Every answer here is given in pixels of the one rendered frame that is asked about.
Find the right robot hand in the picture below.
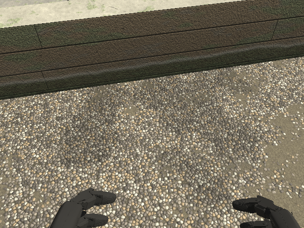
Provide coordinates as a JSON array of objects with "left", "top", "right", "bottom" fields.
[{"left": 232, "top": 195, "right": 301, "bottom": 228}]

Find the left robot hand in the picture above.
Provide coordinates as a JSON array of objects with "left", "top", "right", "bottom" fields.
[{"left": 48, "top": 187, "right": 117, "bottom": 228}]

